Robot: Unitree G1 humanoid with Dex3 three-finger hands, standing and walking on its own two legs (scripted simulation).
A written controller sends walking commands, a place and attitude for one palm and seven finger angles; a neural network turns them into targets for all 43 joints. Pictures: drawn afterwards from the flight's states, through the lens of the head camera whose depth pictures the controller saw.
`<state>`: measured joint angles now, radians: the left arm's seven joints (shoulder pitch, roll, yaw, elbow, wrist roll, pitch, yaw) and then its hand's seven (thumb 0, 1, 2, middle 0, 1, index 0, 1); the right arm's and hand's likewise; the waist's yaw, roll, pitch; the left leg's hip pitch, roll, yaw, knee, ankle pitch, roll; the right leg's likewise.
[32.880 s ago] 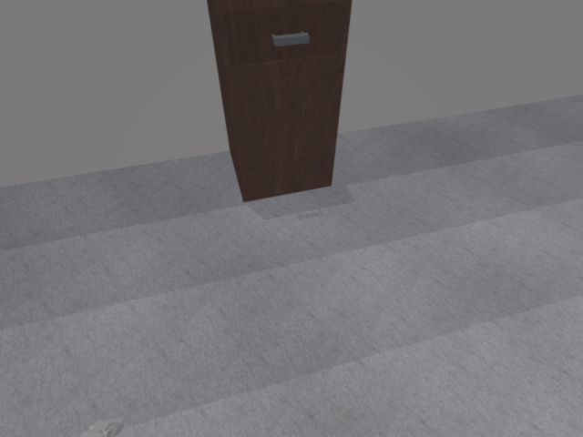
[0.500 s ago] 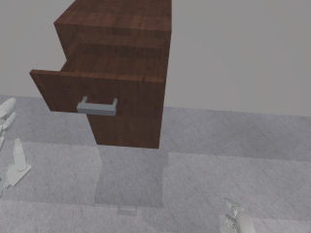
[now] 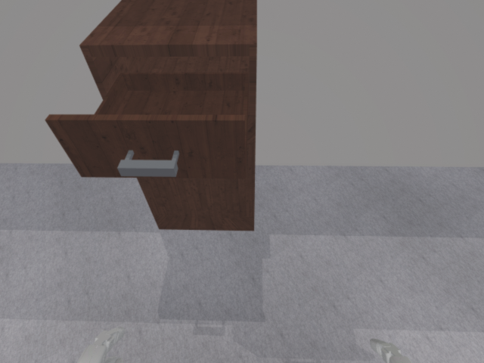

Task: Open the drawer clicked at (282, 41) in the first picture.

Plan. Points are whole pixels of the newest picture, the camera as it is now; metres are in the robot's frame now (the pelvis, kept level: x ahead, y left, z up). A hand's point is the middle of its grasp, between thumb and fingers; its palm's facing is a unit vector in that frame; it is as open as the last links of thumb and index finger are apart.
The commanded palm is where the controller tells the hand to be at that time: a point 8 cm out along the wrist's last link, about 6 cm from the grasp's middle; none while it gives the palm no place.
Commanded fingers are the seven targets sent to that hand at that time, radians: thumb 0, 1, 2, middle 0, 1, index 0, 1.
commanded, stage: let the arm hang, fingers relaxed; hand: left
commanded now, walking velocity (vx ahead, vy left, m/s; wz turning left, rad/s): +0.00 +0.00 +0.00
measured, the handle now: (150, 161) +0.52 +0.22 +0.02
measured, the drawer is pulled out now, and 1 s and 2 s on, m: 0.28 0.28 0.28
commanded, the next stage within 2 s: look to check the result in 0.88 s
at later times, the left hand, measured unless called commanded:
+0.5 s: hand out of the picture -0.04 +0.17 -0.16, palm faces +0.04 -0.97 -0.23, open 7.3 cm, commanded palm none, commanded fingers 0.00 0.90 0.90 -0.20 -0.30 -0.20 -0.30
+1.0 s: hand out of the picture +0.02 +0.14 -0.16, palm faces +0.04 -0.98 -0.19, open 7.3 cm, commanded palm none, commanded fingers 0.00 0.90 0.90 -0.20 -0.30 -0.20 -0.30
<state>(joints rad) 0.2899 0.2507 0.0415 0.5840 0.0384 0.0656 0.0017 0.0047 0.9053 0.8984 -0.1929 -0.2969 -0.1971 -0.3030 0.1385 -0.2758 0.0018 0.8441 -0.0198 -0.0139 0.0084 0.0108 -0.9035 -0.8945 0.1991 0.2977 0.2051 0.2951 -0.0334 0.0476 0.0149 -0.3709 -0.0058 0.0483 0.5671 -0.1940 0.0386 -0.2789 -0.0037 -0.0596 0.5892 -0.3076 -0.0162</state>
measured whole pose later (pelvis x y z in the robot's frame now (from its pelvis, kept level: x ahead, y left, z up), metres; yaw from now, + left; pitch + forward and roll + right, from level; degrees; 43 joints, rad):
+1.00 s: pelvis +0.03 -0.03 +0.01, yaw +0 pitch -1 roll +0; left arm 0.28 0.12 0.02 1.13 0.01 0.00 0.04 0.00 0.91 0.90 -0.20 -0.30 -0.20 -0.30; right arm 0.28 -0.11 -0.01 1.14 -0.02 0.02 -0.04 0.01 -0.91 -0.89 0.20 0.30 0.20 0.29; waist -0.01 0.02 0.06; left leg -0.23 0.02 0.03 0.43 -0.17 0.00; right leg -0.12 0.04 -0.07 0.41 -0.27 -0.05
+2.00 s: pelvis +0.05 -0.03 +0.02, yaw -1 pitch -2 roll +0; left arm 0.25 0.16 0.02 1.13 0.01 -0.01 0.03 0.00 0.91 0.90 -0.20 -0.30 -0.20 -0.30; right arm 0.23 -0.16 -0.01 1.14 -0.01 0.01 -0.04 0.01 -0.91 -0.89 0.20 0.30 0.20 0.29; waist -0.01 0.01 0.06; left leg -0.18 0.03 0.04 0.39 -0.18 -0.01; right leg -0.07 0.04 -0.05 0.35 -0.26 -0.05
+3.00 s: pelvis +0.05 -0.02 +0.02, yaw -1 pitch -1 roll +0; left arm 0.16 0.27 0.03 1.14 0.01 -0.01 0.01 0.00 0.90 0.90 -0.20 -0.30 -0.20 -0.30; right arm 0.14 -0.26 -0.01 1.13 -0.02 0.00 -0.02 0.01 -0.90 -0.89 0.20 0.30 0.20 0.29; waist -0.01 0.01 0.06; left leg -0.15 0.02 0.05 0.33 -0.15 0.00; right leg -0.05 0.03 -0.05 0.30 -0.23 -0.04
